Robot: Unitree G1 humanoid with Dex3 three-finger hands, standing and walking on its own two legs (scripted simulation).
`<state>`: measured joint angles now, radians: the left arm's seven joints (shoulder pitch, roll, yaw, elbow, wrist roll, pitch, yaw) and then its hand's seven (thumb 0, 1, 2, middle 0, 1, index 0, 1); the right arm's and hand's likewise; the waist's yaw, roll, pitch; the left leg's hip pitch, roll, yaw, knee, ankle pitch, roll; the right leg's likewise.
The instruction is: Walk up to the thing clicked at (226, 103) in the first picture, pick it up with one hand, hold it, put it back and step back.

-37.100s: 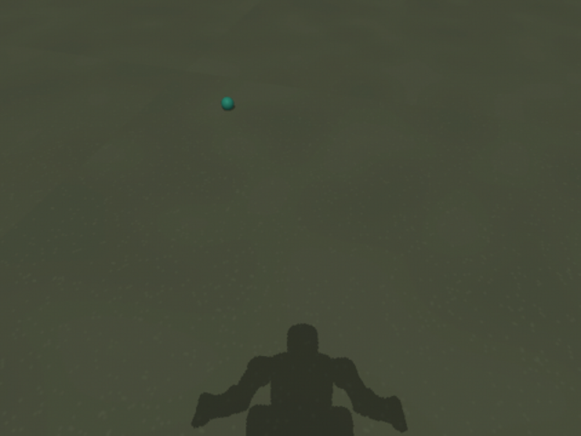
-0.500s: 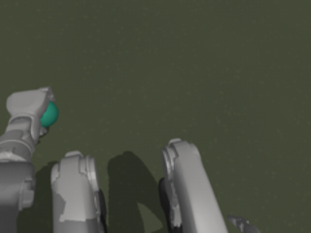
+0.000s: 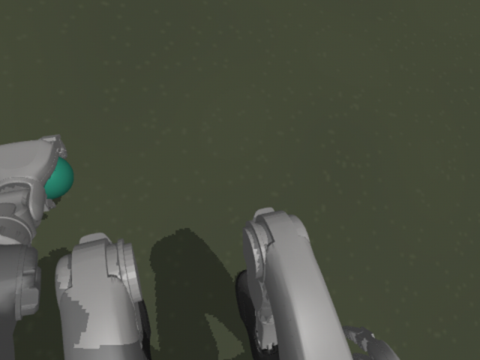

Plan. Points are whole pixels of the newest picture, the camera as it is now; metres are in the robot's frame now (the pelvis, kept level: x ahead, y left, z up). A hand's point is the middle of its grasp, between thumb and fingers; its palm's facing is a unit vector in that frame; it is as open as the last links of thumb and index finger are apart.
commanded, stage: lower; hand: left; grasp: from above
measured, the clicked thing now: (47, 176) +0.44 +0.27 -0.20
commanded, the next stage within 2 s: rest in 0.04 s
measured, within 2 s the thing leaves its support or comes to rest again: rests again in 1.24 s
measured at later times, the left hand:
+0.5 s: hand (52, 184) +0.43 +0.28 -0.23, palm faces -0.46 -0.11 -0.88, open 10.6 cm
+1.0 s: hand (56, 185) +0.44 +0.27 -0.25, palm faces -0.46 -0.11 -0.88, open 10.6 cm
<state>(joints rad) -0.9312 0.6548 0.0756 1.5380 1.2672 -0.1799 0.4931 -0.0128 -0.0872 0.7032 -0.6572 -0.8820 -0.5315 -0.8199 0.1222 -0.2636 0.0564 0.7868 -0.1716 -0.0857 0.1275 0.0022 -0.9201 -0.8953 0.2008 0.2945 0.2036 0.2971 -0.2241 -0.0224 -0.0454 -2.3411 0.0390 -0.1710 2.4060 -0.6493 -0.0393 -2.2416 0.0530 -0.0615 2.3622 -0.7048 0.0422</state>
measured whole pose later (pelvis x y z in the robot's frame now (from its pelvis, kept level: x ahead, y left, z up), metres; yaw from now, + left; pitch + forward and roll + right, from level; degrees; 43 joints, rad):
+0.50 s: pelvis +0.01 +0.00 -0.02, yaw -3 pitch +31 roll -8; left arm -0.93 0.73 0.16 1.61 1.27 -0.19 0.58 -0.01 -0.09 0.75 -0.62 -0.92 -0.50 -0.84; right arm 0.10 -0.27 0.11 0.78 -0.23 -0.14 0.20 0.00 -0.91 -0.89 0.20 0.29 0.20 0.30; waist -0.27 -0.05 0.03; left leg -2.37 0.04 -0.22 2.50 -0.68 -0.05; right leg -2.27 0.07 -0.09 2.43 -0.71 0.05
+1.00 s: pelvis +0.00 +0.01 -0.03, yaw -5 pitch +29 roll -10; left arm -0.95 0.79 0.13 1.70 1.27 -0.20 0.64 -0.01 -0.07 0.71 -0.63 -0.90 -0.51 -0.83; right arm 0.09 -0.29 0.16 0.78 -0.26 -0.21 0.26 0.00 -0.92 -0.89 0.20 0.30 0.20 0.30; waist -0.30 -0.08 0.08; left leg -2.37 0.04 -0.26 2.54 -0.69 -0.05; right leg -2.25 0.09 -0.12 2.44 -0.71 0.06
